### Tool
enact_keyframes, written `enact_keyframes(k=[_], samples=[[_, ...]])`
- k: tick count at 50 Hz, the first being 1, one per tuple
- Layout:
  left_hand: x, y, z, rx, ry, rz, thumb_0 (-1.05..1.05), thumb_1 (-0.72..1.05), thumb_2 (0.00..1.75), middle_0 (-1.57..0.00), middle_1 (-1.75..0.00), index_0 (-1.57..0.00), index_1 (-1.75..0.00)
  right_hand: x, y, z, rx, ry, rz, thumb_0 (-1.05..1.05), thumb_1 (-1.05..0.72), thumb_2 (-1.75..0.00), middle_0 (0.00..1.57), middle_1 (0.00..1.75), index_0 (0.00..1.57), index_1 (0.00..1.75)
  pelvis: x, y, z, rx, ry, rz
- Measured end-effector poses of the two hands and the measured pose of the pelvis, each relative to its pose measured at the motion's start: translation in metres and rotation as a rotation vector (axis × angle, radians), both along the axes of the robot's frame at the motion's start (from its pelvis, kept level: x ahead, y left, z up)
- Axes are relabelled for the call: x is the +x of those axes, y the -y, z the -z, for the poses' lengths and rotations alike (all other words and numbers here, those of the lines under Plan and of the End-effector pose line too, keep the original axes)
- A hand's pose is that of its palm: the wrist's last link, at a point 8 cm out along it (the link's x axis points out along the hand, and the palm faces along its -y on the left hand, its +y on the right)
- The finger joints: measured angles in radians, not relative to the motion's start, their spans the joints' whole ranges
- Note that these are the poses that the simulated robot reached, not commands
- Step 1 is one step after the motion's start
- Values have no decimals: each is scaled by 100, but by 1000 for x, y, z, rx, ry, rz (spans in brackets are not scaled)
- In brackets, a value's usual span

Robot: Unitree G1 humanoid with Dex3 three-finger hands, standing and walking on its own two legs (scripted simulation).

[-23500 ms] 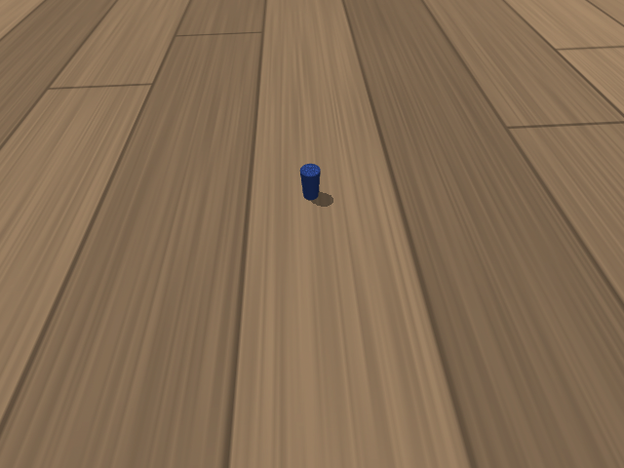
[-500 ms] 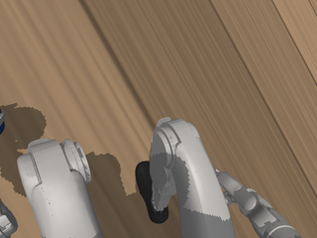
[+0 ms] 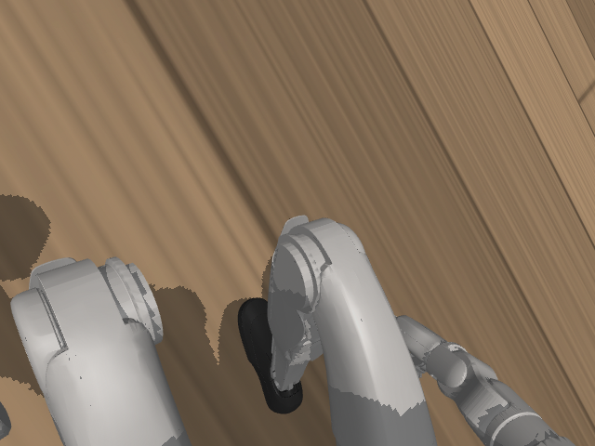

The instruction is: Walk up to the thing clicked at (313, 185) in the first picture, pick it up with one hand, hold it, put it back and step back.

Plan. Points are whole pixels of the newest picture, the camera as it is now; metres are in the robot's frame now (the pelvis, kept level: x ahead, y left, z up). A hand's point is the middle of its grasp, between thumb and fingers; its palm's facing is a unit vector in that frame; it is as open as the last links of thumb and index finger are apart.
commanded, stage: loosen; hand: left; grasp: from the side
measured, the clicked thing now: out of the picture +0.41 +0.32 -0.20
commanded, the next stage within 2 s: open in 0.10 s
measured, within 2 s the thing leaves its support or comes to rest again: rests again in 0.92 s
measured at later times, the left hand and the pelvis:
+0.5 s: hand out of the picture +0.41 +0.33 -0.16, palm faces +0.50 -0.86 +0.01, open 15.1 cm; pelvis +0.00 +0.00 +0.00, yaw -1 degrees
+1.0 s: hand out of the picture +0.40 +0.39 -0.09, palm faces +0.53 -0.85 -0.04, open 17.5 cm; pelvis +0.00 +0.00 +0.02, yaw +0 degrees
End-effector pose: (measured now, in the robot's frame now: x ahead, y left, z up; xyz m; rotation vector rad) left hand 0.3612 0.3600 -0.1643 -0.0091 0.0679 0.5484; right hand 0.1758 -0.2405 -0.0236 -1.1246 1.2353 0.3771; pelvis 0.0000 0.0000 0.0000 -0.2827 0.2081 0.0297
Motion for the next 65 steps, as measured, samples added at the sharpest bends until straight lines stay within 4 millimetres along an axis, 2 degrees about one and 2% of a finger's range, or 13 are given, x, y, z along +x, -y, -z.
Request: enact_keyframes(k=[8, 16, 22, 29, 34, 40, 43, 47, 53, 57, 62, 65], samples=[[0, -1, 1, 7, 16, 4, 2, -50, 100, -69, -91, -60, -92, -3, -3, 0, -8, -13, -11, 0, -91, -90, 21, 30, 20, 30, -1, -2, 0, -8, 10, 5], [5, -3, -4, 9, 51, -3, 0, -41, 66, -68, -71, -62, -69, -3, -7, -3, -12, -11, -17, 0, -92, -90, 21, 30, 20, 30, -1, -3, 0, -15, 15, 8], [9, -3, -7, 12, 50, 17, -1, -48, 39, -52, -48, -50, -47, -2, -9, -5, -11, 7, -15, 0, -92, -90, 21, 30, 20, 30, -2, -4, 0, -20, 19, 12], [4, -2, -5, 3, 39, 11, -1, -57, 18, -32, -24, -32, -24, -3, -10, -7, -6, 7, -21, 0, -92, -90, 21, 30, 20, 30, -4, -5, -1, -20, 23, 14], [2, -2, -4, -3, 47, -3, -2, -60, 9, -20, -12, -20, -12, -5, -10, -6, -9, -5, -24, 0, -92, -90, 21, 30, 20, 30, -4, -4, -1, -18, 22, 14], [4, -7, -7, 23, 56, 32, -1, -59, 7, -11, -6, -11, -6, -9, -9, -4, -17, -16, -2, 0, -90, -90, 21, 30, 20, 30, -3, -4, -2, -20, 19, 15], [5, -18, -19, 44, 92, 18, -2, -58, 8, -8, -5, -9, -5, -11, -9, -4, -14, -23, 24, 0, -90, -90, 21, 30, 20, 30, -2, -4, -5, -20, 7, 13], [1, -42, -49, 85, 144, -14, -2, -57, 8, -7, -4, -8, -4, -12, -8, -5, 4, -24, 72, 0, -90, -90, 21, 30, 20, 30, 2, -2, -11, -14, -26, 3], [-14, -73, -88, 99, 58, 22, -2, -58, 6, -6, -3, -6, -3, -1, -8, -6, 66, 39, 135, 0, -90, -90, 21, 30, 20, 30, 5, -1, -23, -1, -95, -13], [-27, -81, -104, 59, 35, 18, -2, -58, 4, -5, -3, -6, -2, 13, -9, -7, 117, 95, 151, 0, -89, -90, 21, 30, 20, 30, 5, 0, -28, 12, -127, -22], [-38, -84, -112, 81, -150, 55, -2, -55, 5, -5, -3, -5, -3, 27, -8, -8, 178, 168, 256, 0, -89, -90, 21, 30, 20, 30, 4, 4, -37, 41, -168, -38], [-48, -89, -128, 108, -230, 41, -2, -54, 6, -6, -5, -6, -5, 30, -8, -11, 211, 186, 309, 0, -91, -91, 21, 30, 20, 30, 4, 6, -47, 53, -198, -49]])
